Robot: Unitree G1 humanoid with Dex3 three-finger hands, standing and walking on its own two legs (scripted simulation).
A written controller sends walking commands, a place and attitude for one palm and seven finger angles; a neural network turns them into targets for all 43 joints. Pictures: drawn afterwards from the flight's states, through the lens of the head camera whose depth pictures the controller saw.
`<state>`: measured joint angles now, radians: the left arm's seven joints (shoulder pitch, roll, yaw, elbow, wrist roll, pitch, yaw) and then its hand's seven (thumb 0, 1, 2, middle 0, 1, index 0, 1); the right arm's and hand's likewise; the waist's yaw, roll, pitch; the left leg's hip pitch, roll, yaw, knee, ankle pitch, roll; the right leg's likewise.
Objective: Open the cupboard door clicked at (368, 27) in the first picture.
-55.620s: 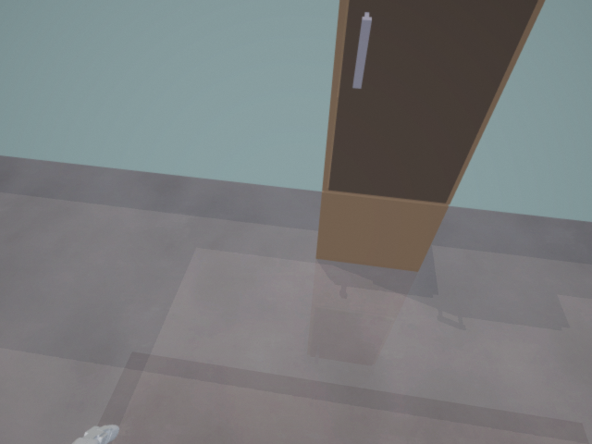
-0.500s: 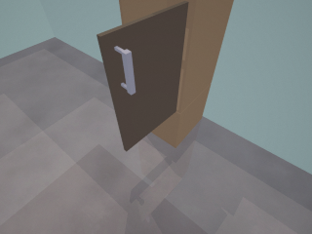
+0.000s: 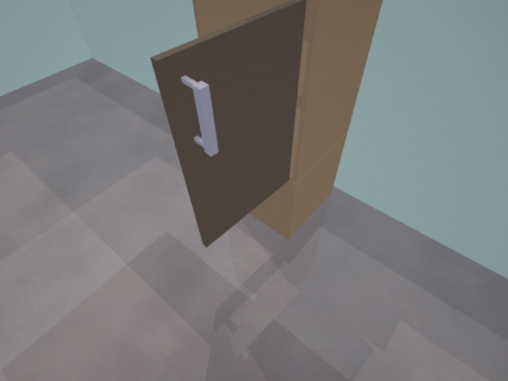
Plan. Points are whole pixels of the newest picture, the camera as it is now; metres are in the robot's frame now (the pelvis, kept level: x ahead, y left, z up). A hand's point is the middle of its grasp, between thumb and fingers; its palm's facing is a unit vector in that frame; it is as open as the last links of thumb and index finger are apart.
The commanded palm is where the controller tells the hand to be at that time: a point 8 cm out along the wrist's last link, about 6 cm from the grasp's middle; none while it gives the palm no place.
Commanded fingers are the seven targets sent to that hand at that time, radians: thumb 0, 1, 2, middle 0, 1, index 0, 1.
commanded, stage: look to check the result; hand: left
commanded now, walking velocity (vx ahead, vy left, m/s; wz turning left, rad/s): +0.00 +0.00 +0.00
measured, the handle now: (199, 117) +0.55 +0.14 +0.12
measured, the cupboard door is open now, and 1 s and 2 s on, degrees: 85 85 85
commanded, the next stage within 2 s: stand and wait in 0.10 s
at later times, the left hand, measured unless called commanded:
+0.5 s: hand out of the picture +0.03 +0.21 -0.17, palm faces +0.01 -0.96 -0.27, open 7.3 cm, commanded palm none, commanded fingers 0.00 0.90 0.90 -0.20 -0.30 -0.20 -0.30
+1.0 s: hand out of the picture +0.03 +0.22 -0.17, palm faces +0.00 -0.96 -0.28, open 7.3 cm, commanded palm none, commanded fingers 0.00 0.90 0.90 -0.20 -0.30 -0.20 -0.30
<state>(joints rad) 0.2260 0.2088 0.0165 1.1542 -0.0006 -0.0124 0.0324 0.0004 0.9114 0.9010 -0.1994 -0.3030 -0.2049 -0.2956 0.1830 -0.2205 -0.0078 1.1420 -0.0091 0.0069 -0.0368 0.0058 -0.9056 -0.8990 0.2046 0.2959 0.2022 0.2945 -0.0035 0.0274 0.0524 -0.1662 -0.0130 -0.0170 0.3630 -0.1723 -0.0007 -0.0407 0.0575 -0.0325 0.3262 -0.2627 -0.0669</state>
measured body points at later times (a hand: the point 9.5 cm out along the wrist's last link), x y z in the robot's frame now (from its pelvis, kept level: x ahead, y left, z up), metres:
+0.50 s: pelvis +0.00 +0.00 +0.00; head +0.01 -0.01 +0.45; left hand +0.03 +0.26 -0.15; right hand +0.03 -0.25 -0.16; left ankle +0.02 +0.12 -0.75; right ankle -0.05 -0.07 -0.75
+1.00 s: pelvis +0.00 +0.00 +0.00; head +0.02 -0.01 +0.45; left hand +0.04 +0.27 -0.15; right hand +0.04 -0.26 -0.16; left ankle +0.02 +0.12 -0.75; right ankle -0.05 -0.07 -0.75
